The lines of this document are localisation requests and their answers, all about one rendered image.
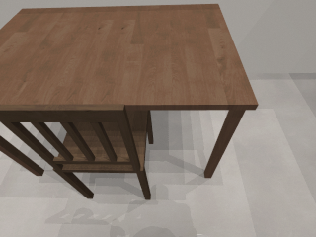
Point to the chair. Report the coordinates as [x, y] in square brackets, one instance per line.
[100, 138]

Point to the table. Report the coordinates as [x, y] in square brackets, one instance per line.
[146, 57]

